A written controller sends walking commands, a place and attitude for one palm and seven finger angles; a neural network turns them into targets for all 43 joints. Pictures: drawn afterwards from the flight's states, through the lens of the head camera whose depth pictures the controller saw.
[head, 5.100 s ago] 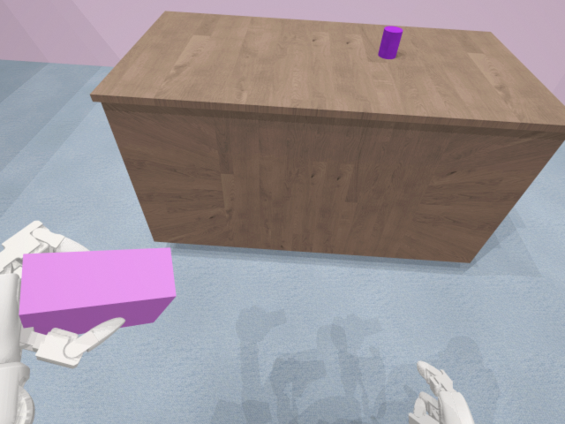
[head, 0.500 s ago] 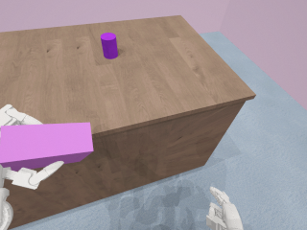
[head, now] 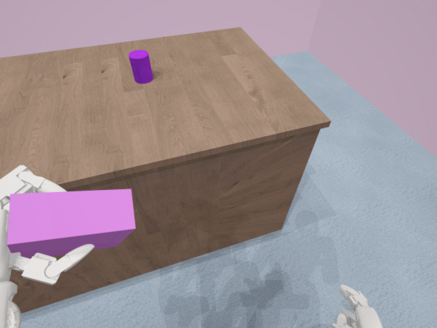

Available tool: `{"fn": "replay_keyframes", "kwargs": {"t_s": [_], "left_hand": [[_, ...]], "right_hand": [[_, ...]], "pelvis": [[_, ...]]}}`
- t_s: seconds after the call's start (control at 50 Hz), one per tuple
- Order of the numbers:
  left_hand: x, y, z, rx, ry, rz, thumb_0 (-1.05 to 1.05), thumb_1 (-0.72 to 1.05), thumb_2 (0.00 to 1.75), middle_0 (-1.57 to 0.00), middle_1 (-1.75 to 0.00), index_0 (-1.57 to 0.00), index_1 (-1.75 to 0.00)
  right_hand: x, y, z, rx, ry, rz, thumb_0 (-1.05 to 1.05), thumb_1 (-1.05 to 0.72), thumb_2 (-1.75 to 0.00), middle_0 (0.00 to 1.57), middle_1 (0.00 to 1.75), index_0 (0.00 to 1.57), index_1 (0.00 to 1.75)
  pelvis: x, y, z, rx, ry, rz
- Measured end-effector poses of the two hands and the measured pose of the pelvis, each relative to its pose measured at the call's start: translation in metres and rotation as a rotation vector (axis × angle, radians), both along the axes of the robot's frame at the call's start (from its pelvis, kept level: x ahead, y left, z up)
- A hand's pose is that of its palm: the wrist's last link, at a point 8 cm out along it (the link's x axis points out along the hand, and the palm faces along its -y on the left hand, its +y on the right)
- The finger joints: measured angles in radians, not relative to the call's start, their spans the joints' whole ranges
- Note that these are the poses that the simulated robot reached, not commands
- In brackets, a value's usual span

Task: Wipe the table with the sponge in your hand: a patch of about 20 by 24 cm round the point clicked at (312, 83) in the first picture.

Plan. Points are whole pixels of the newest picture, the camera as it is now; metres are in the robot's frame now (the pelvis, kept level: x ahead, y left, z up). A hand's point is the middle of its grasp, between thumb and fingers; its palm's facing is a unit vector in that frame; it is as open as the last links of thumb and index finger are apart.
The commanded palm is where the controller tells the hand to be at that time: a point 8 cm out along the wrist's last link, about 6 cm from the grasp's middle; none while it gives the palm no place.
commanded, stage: come to a stop and stand still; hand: left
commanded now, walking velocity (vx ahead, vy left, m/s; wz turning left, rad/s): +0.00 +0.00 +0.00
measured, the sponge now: (91, 223) +0.23 +0.19 +0.15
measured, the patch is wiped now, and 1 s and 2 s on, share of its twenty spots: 0.00 0.00 0.00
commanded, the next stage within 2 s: none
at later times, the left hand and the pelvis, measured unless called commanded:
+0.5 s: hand (80, 320) +0.11 +0.15 +0.17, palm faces +0.36 -0.81 -0.47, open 9.9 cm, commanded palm +0.05 +0.20 +0.18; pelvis -0.11 -0.07 -0.01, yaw -2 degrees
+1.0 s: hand out of the picture +0.02 +0.04 +0.18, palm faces +0.37 -0.76 -0.53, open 9.9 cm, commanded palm -0.04 +0.09 +0.18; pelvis -0.19 -0.20 +0.01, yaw +2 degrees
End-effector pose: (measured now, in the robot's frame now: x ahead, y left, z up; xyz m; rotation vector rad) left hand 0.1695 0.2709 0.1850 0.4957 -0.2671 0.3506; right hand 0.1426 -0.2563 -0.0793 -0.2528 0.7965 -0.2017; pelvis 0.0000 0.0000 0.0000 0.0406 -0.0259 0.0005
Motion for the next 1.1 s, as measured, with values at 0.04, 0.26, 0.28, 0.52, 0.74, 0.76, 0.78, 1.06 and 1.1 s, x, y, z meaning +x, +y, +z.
{"fn": "replay_keyframes", "kwargs": {"t_s": [0.04,0.26,0.28,0.52,0.74,0.76,0.78,1.06,1.1], "left_hand": [[-0.012,-0.001,0.003,0.0,-0.037,-0.005,0.0,-0.47,0.99,-0.77,-1.34,-0.76,-1.34],[-0.058,-0.011,0.003,0.044,-0.035,0.061,0.0,-0.47,0.99,-0.77,-1.34,-0.76,-1.34],[-0.061,-0.015,0.0,0.045,-0.021,0.067,0.0,-0.47,0.99,-0.77,-1.34,-0.76,-1.34],[-0.104,-0.086,0.002,0.08,0.001,-0.048,0.0,-0.47,0.99,-0.77,-1.34,-0.76,-1.34],[-0.161,-0.141,-0.009,0.094,0.044,0.061,0.0,-0.47,0.99,-0.77,-1.34,-0.76,-1.34],[-0.164,-0.148,-0.009,0.063,0.041,0.06,0.0,-0.47,0.99,-0.77,-1.34,-0.76,-1.34],[-0.167,-0.156,-0.009,0.04,0.042,0.053,0.0,-0.47,0.99,-0.77,-1.34,-0.76,-1.34],[-0.202,-0.193,0.018,0.107,0.043,0.035,0.0,-0.47,0.99,-0.77,-1.34,-0.76,-1.34],[-0.212,-0.196,0.011,0.082,0.042,0.039,0.0,-0.47,0.99,-0.77,-1.34,-0.76,-1.34]], "right_hand": [[-0.007,-0.001,0.003,-0.012,-0.011,0.009,0.02,-0.9,-0.9,0.2,0.3,0.2,0.3],[-0.04,0.02,-0.012,0.132,-0.095,0.064,0.01,-0.9,-0.9,0.2,0.3,0.2,0.3],[-0.043,0.021,-0.017,0.148,-0.091,0.07,0.01,-0.9,-0.9,0.2,0.3,0.2,0.3],[-0.113,-0.035,-0.021,0.131,-0.039,0.046,0.01,-0.9,-0.9,0.2,0.3,0.21,0.3],[-0.18,-0.131,-0.058,0.139,0.076,0.001,0.01,-0.9,-0.9,0.2,0.3,0.2,0.3],[-0.184,-0.139,-0.054,0.128,0.092,0.01,0.02,-0.9,-0.9,0.2,0.3,0.2,0.3],[-0.186,-0.146,-0.049,0.118,0.097,0.012,0.02,-0.9,-0.9,0.2,0.3,0.2,0.3],[-0.183,-0.206,0.004,0.082,-0.013,0.003,0.01,-0.9,-0.9,0.2,0.3,0.2,0.3],[-0.184,-0.209,0.008,0.07,-0.021,0.029,0.01,-0.9,-0.9,0.2,0.3,0.2,0.3]], "pelvis": [[-0.009,-0.001,-0.002,-0.013,-0.003,0.005],[-0.048,-0.021,-0.008,0.014,-0.068,0.006],[-0.052,-0.024,-0.01,0.018,-0.072,0.01],[-0.121,-0.076,-0.011,0.026,-0.06,-0.015],[-0.159,-0.149,-0.021,-0.003,-0.059,0.039],[-0.162,-0.154,-0.016,0.003,-0.058,0.036],[-0.165,-0.159,-0.012,0.01,-0.052,0.028],[-0.197,-0.206,0.015,0.034,0.023,0.046],[-0.206,-0.21,0.012,0.014,0.024,0.051]]}}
